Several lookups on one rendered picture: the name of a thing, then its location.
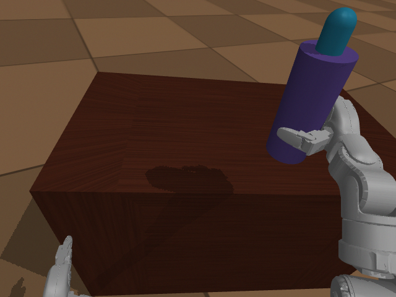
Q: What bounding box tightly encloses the right robot hand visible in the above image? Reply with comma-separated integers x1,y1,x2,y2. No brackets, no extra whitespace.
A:
277,96,360,156

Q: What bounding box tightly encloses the left robot hand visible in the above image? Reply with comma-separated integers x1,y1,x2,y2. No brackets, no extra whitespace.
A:
43,236,92,297

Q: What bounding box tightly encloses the bottle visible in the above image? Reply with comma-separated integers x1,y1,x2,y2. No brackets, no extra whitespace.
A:
266,7,359,164

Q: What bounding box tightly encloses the right robot arm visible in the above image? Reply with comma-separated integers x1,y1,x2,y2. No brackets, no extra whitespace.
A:
326,134,396,297

